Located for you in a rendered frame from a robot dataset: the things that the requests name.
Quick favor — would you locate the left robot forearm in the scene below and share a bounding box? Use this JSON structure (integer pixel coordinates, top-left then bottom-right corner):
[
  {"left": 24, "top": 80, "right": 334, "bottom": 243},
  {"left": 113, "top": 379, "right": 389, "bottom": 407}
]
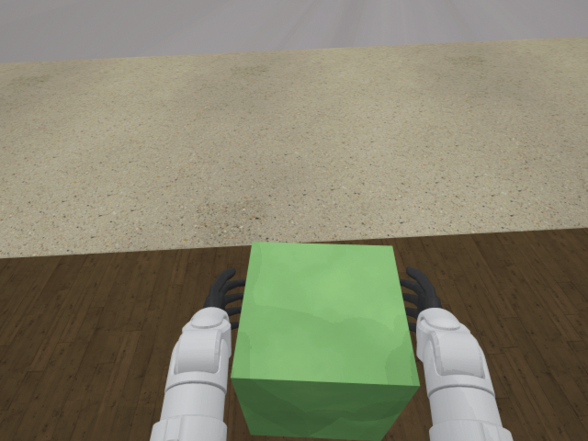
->
[{"left": 150, "top": 307, "right": 232, "bottom": 441}]

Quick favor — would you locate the left robot hand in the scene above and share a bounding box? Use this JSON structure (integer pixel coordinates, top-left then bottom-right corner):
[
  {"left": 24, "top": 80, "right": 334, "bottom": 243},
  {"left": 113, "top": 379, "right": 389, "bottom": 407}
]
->
[{"left": 202, "top": 267, "right": 246, "bottom": 330}]

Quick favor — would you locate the right robot hand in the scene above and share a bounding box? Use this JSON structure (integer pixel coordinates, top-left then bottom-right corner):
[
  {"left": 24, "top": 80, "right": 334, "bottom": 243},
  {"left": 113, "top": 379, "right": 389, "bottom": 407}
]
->
[{"left": 399, "top": 266, "right": 443, "bottom": 333}]

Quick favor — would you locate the right robot forearm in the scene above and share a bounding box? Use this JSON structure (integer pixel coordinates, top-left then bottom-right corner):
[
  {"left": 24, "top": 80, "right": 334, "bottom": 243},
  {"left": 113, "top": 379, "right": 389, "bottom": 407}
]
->
[{"left": 416, "top": 308, "right": 514, "bottom": 441}]

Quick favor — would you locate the carton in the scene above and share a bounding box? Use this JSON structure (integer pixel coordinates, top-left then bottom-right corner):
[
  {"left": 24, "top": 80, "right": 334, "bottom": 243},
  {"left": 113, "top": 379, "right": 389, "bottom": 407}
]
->
[{"left": 231, "top": 242, "right": 420, "bottom": 441}]

